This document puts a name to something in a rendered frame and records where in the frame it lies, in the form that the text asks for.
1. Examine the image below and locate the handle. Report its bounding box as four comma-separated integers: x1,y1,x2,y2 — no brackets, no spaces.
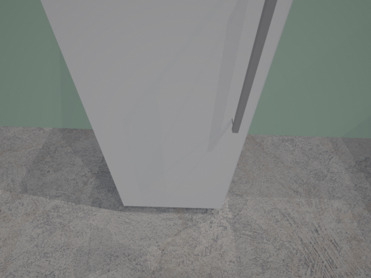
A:
232,0,277,133

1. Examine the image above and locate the fridge door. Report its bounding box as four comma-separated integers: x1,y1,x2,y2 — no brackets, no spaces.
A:
41,0,292,209

